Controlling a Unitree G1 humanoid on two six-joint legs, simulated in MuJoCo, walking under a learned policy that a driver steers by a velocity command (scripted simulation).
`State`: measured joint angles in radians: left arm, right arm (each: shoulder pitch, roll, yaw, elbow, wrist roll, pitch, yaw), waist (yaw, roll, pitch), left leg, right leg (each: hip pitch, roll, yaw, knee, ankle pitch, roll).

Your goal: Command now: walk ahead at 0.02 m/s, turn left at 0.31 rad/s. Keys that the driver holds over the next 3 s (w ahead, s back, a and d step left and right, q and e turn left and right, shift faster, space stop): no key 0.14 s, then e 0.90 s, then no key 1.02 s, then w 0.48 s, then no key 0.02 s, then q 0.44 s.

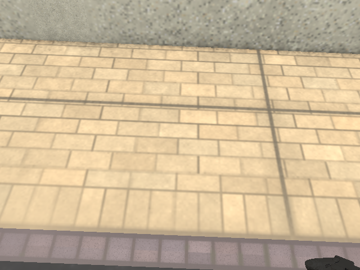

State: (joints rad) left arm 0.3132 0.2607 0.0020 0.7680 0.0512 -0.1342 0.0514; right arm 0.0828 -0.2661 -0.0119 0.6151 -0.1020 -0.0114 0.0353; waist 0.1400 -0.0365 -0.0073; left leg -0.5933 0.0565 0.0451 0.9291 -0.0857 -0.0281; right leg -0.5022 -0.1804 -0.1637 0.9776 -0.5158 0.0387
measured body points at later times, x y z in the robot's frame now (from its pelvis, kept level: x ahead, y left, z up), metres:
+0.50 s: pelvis +0.12 +0.05 -0.06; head +0.14 +0.03 +0.39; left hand +0.32 +0.29 -0.14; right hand +0.20 -0.22 -0.19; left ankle +0.05 +0.14 -0.67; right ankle +0.23 +0.00 -0.80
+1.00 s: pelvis +0.13 +0.15 -0.08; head +0.15 +0.17 +0.36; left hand +0.37 +0.37 -0.19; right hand +0.16 -0.15 -0.17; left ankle +0.19 +0.23 -0.82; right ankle +0.19 -0.01 -0.76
